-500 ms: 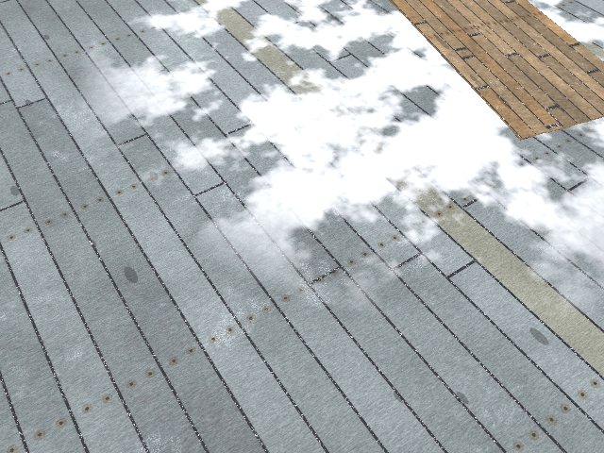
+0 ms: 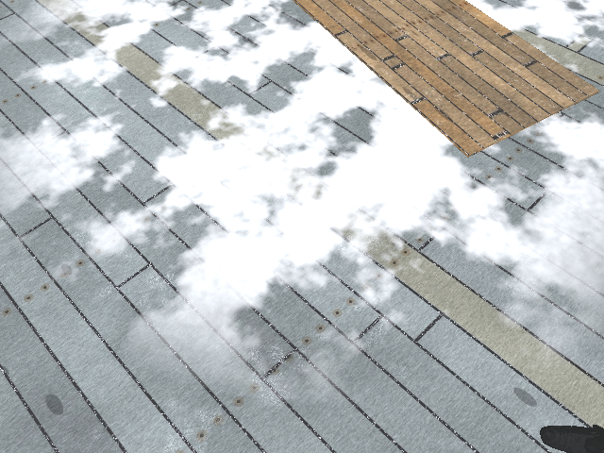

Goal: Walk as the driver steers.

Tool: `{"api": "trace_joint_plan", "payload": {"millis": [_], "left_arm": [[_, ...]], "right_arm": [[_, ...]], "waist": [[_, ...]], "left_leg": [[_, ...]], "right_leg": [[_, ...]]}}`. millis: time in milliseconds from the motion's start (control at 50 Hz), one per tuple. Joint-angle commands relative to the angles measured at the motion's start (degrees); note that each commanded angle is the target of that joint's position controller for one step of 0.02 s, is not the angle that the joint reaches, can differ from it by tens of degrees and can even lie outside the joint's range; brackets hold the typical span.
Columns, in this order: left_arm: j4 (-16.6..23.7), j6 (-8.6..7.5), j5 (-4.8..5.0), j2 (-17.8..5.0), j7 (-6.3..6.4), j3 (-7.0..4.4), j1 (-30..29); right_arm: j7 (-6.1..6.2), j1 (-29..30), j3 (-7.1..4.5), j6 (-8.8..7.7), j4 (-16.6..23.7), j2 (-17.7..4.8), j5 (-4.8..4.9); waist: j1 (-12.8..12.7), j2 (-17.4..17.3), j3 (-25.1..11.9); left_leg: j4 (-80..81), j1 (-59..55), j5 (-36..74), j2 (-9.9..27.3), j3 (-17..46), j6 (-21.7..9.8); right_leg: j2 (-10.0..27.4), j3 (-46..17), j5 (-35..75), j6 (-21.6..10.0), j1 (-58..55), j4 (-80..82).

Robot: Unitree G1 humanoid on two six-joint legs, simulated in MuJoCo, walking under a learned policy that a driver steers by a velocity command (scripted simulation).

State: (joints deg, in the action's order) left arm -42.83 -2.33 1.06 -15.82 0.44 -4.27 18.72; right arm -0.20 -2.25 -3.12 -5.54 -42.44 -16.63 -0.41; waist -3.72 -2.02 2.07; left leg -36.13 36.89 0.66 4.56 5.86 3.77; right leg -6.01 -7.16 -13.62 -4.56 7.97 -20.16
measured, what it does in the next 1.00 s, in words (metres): walks ahead: left foot, then right foot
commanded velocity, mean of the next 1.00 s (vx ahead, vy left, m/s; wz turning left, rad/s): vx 0.10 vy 0.00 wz -0.05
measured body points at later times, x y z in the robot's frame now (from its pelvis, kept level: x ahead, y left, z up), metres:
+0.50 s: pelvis +0.15 +0.03 -0.01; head +0.18 +0.02 +0.44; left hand +0.38 +0.25 -0.10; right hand +0.20 -0.26 -0.13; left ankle +0.23 +0.14 -0.75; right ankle +0.15 -0.10 -0.75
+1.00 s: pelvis +0.17 +0.04 +0.00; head +0.21 +0.07 +0.44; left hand +0.34 +0.32 -0.11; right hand +0.29 -0.25 -0.10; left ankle +0.19 +0.12 -0.75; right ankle +0.16 -0.12 -0.67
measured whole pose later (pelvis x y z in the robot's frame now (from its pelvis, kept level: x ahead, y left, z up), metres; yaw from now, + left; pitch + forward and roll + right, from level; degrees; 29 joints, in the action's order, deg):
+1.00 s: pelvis +0.17 +0.04 +0.00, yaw +1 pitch +2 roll -2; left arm -39.4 1.6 0.0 -17.4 3.7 -5.6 5.8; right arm 0.8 -10.9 -3.7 0.8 -43.7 -17.6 0.6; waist 1.5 1.1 3.0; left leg -26.7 16.4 -12.0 -2.4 2.8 -3.6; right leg -0.9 -3.1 -24.0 4.4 29.4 -60.5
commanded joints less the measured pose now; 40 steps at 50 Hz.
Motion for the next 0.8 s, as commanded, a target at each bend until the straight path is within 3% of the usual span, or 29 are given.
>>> {"api": "trace_joint_plan", "payload": {"millis": [20, 60, 100, 120, 140, 160, 180, 200, 220, 260, 300, 340, 400, 440, 480, 500, 520, 540, 560, 580, 620, 700, 760, 780, 800], "left_arm": [[2.56, 0.20, 0.35, -9.96, 0.82, -2.85, 1.51], [2.89, 1.03, 0.23, -9.45, 1.39, -2.87, 1.25], [4.59, 1.43, 0.16, -8.26, 1.74, -2.59, -2.10], [5.96, 1.29, -0.38, -5.59, 1.64, -1.71, -2.26], [6.02, 1.18, -1.28, -1.54, 1.54, -0.59, 6.62], [6.15, 1.02, 0.14, -5.38, 1.15, -0.63, 13.23], [5.19, 1.73, 0.87, -9.97, 1.30, -1.93, 9.50], [6.37, 2.75, 0.76, -11.49, 1.58, -2.45, 2.94], [6.83, 3.88, 0.42, -11.44, 1.89, -2.75, 0.21], [7.65, 5.38, 0.47, -8.49, 1.99, -2.44, 0.40], [8.28, 5.61, 0.30, -5.89, 2.06, -1.83, 0.39], [9.20, 5.37, -0.47, -5.01, 1.83, -1.26, -1.63], [8.98, 5.08, -1.13, -3.72, 1.18, -0.36, -2.75], [8.06, 5.12, -1.53, -3.26, 0.74, -0.09, -2.86], [6.60, 4.87, -2.07, -3.29, 0.34, -0.12, -1.54], [7.37, 4.72, -2.55, -5.60, 0.57, -0.46, -2.29], [8.78, 4.67, -3.06, -10.42, 1.27, -1.12, -2.79], [8.46, 4.73, -3.49, -10.90, 1.42, -1.11, -7.86], [9.64, 4.19, -3.14, -8.55, 1.13, -0.90, -11.79], [8.98, 3.76, -3.00, -8.62, 1.14, -1.12, -11.50], [8.45, 3.16, -2.25, -9.59, 1.59, -1.63, -10.81], [8.42, 3.17, -1.22, -8.68, 2.89, -1.90, -10.50], [8.30, 3.94, -0.28, -9.11, 3.27, -2.41, -13.75], [7.46, 4.08, -0.03, -8.52, 3.22, -2.50, -12.34], [7.81, 3.97, -1.27, -6.15, 3.04, -2.16, -10.07]], "right_arm": [[-0.51, 5.03, -1.01, -1.12, 5.16, -4.51, 0.25], [-0.87, 3.27, -1.75, -1.46, 4.96, -6.22, 0.12], [-0.69, -2.70, -2.43, -1.95, 3.47, -7.31, -0.40], [-0.34, -7.43, -2.95, -2.17, 3.19, -9.64, -1.53], [0.12, -11.09, -3.32, -1.56, 3.38, -12.73, -2.57], [-0.33, -13.72, -3.62, -0.24, 2.09, -12.49, -0.65], [-0.10, -10.55, -2.60, 0.59, 4.09, -8.31, -0.36], [0.37, -7.52, -1.72, 1.53, 4.82, -5.75, -0.61], [0.57, -4.70, -1.10, 2.29, 4.96, -4.57, -0.83], [0.85, -1.97, -1.30, 2.97, 4.15, -5.42, -1.28], [1.02, -1.61, -1.83, 2.92, 3.44, -6.38, -1.39], [1.19, -2.04, -2.21, 3.02, 2.66, -7.31, -0.92], [0.60, -1.03, -1.86, 3.68, 1.52, -7.19, -0.06], [-0.32, -1.16, -1.10, 3.84, 0.26, -5.88, 0.65], [-1.23, -0.84, 0.00, 3.89, -0.96, -4.15, 1.35], [-1.71, -3.46, 0.81, 3.62, -2.04, -2.59, 0.99], [-2.20, -5.15, 1.53, 3.48, -1.78, -0.86, -0.71], [-1.72, -8.63, 1.34, 3.66, -1.95, -0.85, 0.21], [-1.10, -6.58, 0.41, 4.20, -2.53, -5.22, 0.34], [-0.70, -4.81, -0.36, 4.55, -2.12, -6.72, 0.51], [0.09, -5.82, -0.93, 5.52, -2.40, -7.17, 0.35], [-0.79, -6.90, -1.30, 6.02, -1.25, -4.98, 1.54], [-1.58, -9.38, -1.56, 6.57, -1.69, -4.22, 1.42], [-1.59, -9.64, -1.95, 6.70, -1.40, -5.38, 0.96], [-0.79, -10.38, -3.53, 6.57, -0.55, -11.42, 0.50]], "waist": [[-0.03, 7.56, -1.99], [1.20, 8.71, -3.60], [5.00, 9.23, -5.99], [6.83, 5.98, -11.82], [3.88, -8.16, -19.89], [2.95, -17.70, -27.10], [4.50, -9.62, -22.11], [5.50, -5.45, -15.91], [4.91, -3.28, -11.44], [2.58, -5.80, -6.36], [2.46, -6.97, -6.16], [3.13, -5.59, -8.42], [2.95, -5.13, -10.44], [2.74, -4.91, -9.66], [0.92, -4.23, -7.65], [1.45, -2.39, -7.32], [3.78, 6.94, -8.19], [6.96, 16.10, -7.87], [5.61, 13.45, -4.49], [4.82, 13.64, -2.40], [4.15, 14.58, -1.41], [3.46, 11.96, -4.35], [5.23, 9.63, -5.74], [5.18, 7.02, -5.06], [3.19, -6.71, -6.02]], "left_leg": [[6.57, -9.74, 4.56, -5.09, -2.80, -0.38], [8.60, -11.68, 1.66, -5.70, -1.55, -1.75], [12.59, -19.06, 4.22, -5.00, -2.34, -4.01], [11.35, -30.42, 14.66, 1.21, 1.55, -6.86], [6.84, -48.97, 35.88, 16.64, 16.39, -14.61], [9.03, -55.62, 25.23, 24.61, 32.47, -21.73], [11.82, -50.44, 13.62, 20.80, 28.19, -19.83], [13.00, -43.77, 8.77, 17.47, 19.46, -17.24], [14.39, -36.57, 7.68, 14.50, 13.65, -16.32], [18.30, -25.06, 4.41, 10.39, 5.73, -15.33], [20.16, -23.65, 7.44, 10.16, 1.69, -16.61], [20.02, -24.92, 11.88, 11.77, 0.64, -18.19], [19.94, -23.34, 10.41, 11.00, -1.33, -18.33], [19.39, -21.94, 2.00, 9.44, -1.46, -17.07], [17.01, -17.35, -8.36, 6.64, -1.81, -13.26], [15.50, -13.91, -13.53, 4.64, -1.81, -9.05], [7.00, -11.58, -22.95, -0.16, -5.56, -4.69], [6.04, -16.05, -26.25, -2.08, -7.41, -2.80], [3.84, -19.04, -21.73, -2.35, -7.47, -1.78], [2.35, -16.29, -18.37, -3.69, -8.58, -1.81], [-1.77, -14.03, -18.80, -3.41, -8.08, -2.05], [-9.49, -10.67, -28.07, -2.20, -8.03, -3.55], [0.85, -17.04, -17.40, -3.66, -10.47, -5.02], [6.82, -20.01, -8.96, -3.61, -8.00, -6.49], [12.58, -25.85, 9.66, 5.20, 6.76, -10.66]], "right_leg": [[11.02, -8.97, 17.27, -6.37, 4.82, 1.25], [11.83, -12.49, 19.28, -4.80, 1.16, -4.28], [9.54, -13.46, 20.83, -2.04, 0.85, -12.06], [6.00, -11.05, 15.10, 0.42, 4.70, -22.50], [-0.78, -5.07, -19.51, 4.30, 18.60, -40.10], [0.07, -3.08, -29.38, 5.91, 27.70, -53.05], [3.38, -3.84, -23.80, 7.50, 30.86, -58.05], [4.92, -0.83, -19.48, 8.36, 32.20, -58.15], [6.58, 0.31, -17.08, 8.99, 30.95, -56.45], [8.44, 2.66, -14.37, 8.84, 24.88, -50.13], [8.43, 4.77, -12.84, 8.86, 22.56, -44.47], [9.32, 4.62, -10.46, 8.51, 20.17, -38.37], [8.51, 5.09, -6.56, 7.27, 11.94, -27.72], [7.76, 5.85, -2.87, 6.36, 6.52, -18.59], [6.14, 7.48, 5.21, 4.74, -3.06, -4.74], [9.70, 3.35, 9.43, 3.13, -8.19, -1.53], [20.31, -6.97, 20.17, 0.12, -9.97, -0.58], [24.18, -7.71, 8.99, -5.66, 1.94, 1.02], [19.95, -4.83, -1.17, -4.82, 6.54, 2.41], [17.62, -2.83, -4.65, -2.66, 6.02, 2.12], [19.39, -2.72, 1.81, -2.91, 5.14, 1.07], [25.03, -3.21, 24.46, -6.73, 0.00, -3.82], [23.12, 1.54, 24.34, -4.08, 1.57, -8.52], [20.51, 4.56, 18.07, -1.04, 3.99, -12.37], [13.92, 11.71, 4.58, 4.63, 11.53, -25.51]]}}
